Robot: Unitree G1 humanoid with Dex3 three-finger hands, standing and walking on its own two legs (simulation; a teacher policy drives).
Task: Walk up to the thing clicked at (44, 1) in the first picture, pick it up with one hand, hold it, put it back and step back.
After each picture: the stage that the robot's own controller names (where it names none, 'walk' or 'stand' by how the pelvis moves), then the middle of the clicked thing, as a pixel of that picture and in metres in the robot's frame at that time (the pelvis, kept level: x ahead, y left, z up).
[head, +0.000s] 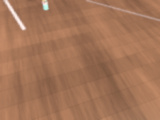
stand; (44, 1) +2.20 +0.51 -0.65
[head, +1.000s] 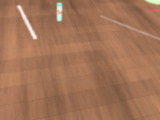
walk; (59, 12) +2.07 +0.23 -0.63
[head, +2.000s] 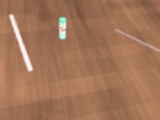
walk; (62, 28) +1.40 +0.14 -0.64
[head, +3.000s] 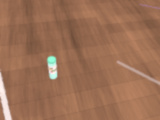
walk; (52, 68) +0.88 +0.19 -0.65
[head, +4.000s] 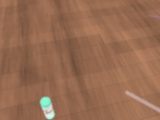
walk; (47, 108) +0.52 +0.23 -0.64
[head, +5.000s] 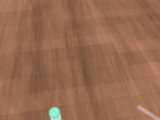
stand; (56, 119) +0.46 +0.19 -0.65
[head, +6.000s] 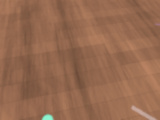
stand; out of the picture +0.41 +0.22 -0.66
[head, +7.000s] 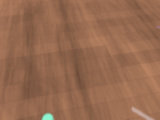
stand; out of the picture +0.43 +0.22 -0.66
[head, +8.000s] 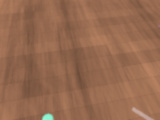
stand; out of the picture +0.42 +0.22 -0.66
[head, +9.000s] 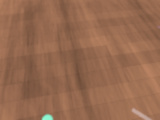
stand; out of the picture +0.42 +0.22 -0.66
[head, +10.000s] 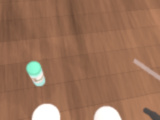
go down; (37, 75) +0.47 +0.22 -0.44
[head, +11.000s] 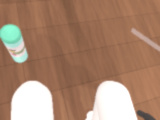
go down; (16, 46) +0.50 +0.26 -0.25
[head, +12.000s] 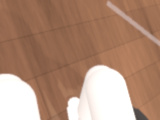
close in; out of the picture +0.47 +0.30 -0.18
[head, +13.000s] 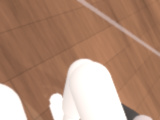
close; out of the picture +0.47 +0.32 -0.16
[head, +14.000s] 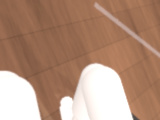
lift; out of the picture +0.40 +0.29 -0.13
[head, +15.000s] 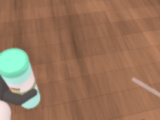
lift; (23, 84) +0.32 +0.18 +0.03
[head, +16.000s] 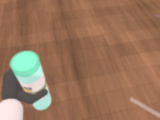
hold; (35, 85) +0.33 +0.15 +0.04
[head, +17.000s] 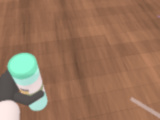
hold; (31, 86) +0.32 +0.16 +0.03
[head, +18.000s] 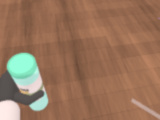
crouch; (31, 86) +0.32 +0.17 +0.04
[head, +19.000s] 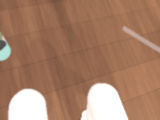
crouch; out of the picture +0.46 +0.25 -0.05
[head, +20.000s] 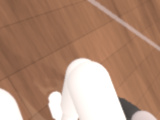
lower; out of the picture +0.44 +0.33 -0.17
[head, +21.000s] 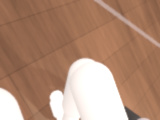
lower; out of the picture +0.45 +0.33 -0.17
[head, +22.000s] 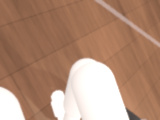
lower; out of the picture +0.45 +0.33 -0.16
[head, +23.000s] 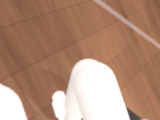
lower; out of the picture +0.44 +0.32 -0.16
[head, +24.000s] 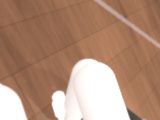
loosen; out of the picture +0.44 +0.33 -0.16
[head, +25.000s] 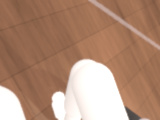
withdraw; out of the picture +0.44 +0.32 -0.17
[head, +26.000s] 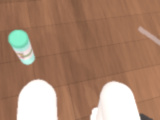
walk; (23, 49) +0.48 +0.26 -0.28
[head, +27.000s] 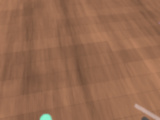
stand; out of the picture +0.41 +0.20 -0.59
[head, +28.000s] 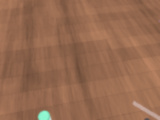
stand; out of the picture +0.43 +0.22 -0.60
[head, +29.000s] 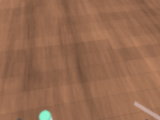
stand; out of the picture +0.42 +0.22 -0.60
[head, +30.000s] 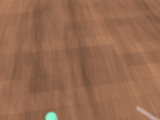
stand; out of the picture +0.44 +0.20 -0.65
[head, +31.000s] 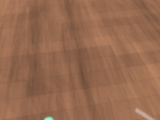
stand; out of the picture +0.40 +0.22 -0.66
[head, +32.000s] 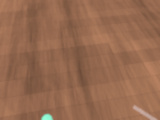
walk; out of the picture +0.41 +0.22 -0.66
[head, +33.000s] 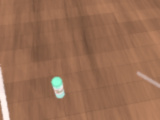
walk; (58, 88) +0.56 +0.17 -0.63
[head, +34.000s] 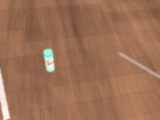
walk; (49, 61) +0.83 +0.23 -0.64
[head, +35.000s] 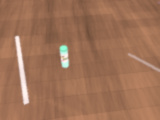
stand; (64, 57) +1.05 +0.20 -0.64
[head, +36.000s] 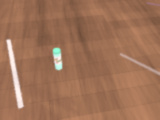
stand; (57, 59) +1.05 +0.21 -0.66
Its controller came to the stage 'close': yes
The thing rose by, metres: 0.67
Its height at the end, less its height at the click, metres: +0.00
